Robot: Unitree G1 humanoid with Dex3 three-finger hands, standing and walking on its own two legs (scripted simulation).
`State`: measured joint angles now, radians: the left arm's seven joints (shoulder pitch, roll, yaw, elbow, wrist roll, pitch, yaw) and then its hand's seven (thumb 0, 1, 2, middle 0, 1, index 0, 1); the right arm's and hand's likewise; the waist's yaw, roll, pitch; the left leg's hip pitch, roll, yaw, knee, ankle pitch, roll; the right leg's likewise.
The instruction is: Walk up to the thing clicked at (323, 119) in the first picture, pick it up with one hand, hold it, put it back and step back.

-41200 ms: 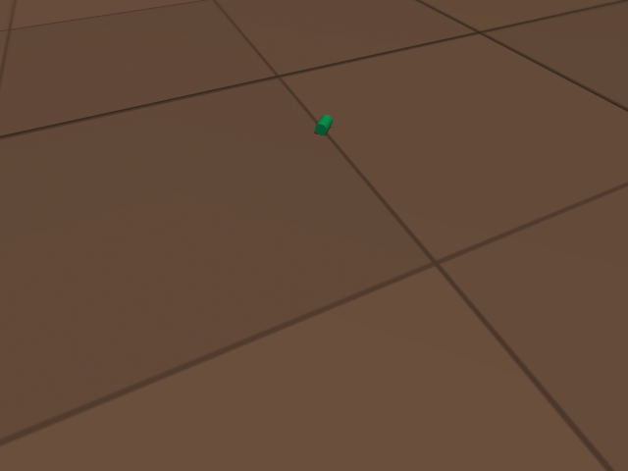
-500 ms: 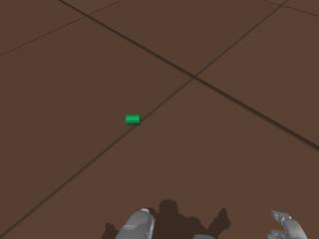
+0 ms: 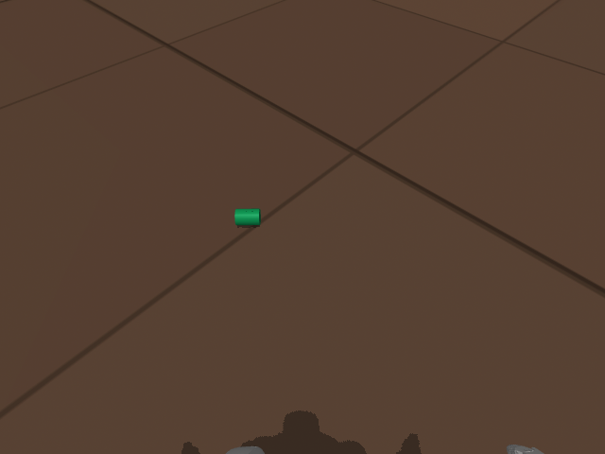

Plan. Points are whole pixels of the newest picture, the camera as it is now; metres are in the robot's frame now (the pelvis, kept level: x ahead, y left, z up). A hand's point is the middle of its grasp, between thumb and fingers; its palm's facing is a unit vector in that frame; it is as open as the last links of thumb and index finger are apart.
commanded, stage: step back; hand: left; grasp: from above
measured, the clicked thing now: (248, 216) +1.10 +0.28 -0.72
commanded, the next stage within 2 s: stand in 0.94 s
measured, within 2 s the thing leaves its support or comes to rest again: neither
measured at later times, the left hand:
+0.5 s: hand out of the picture +0.07 +0.30 -0.14, palm faces +0.00 -0.93 -0.37, open 7.4 cm
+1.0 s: hand (133, 443) +0.15 +0.26 -0.13, palm faces +0.06 -0.94 -0.33, open 7.4 cm
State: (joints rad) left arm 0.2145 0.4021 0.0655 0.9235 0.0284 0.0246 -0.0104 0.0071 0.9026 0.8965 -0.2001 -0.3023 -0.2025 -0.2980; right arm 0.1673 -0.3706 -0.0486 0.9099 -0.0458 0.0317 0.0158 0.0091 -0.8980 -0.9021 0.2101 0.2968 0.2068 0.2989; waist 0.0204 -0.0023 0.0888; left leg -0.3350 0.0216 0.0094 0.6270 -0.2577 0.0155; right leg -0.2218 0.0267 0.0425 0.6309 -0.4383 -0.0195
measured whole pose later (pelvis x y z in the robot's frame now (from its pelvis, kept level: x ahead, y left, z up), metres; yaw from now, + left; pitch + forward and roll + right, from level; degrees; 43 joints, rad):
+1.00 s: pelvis +0.04 +0.01 +0.02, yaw +2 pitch -2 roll +0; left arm 0.03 0.35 0.02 1.07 0.00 -0.01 0.00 0.01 0.90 0.90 -0.20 -0.30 -0.20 -0.30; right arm 0.09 -0.34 -0.02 1.10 -0.01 -0.02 -0.01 0.01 -0.90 -0.90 0.21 0.30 0.20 0.30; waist 0.01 -0.01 0.06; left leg -0.13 0.00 -0.03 0.45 -0.29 -0.01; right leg -0.20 -0.02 -0.02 0.47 -0.23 0.01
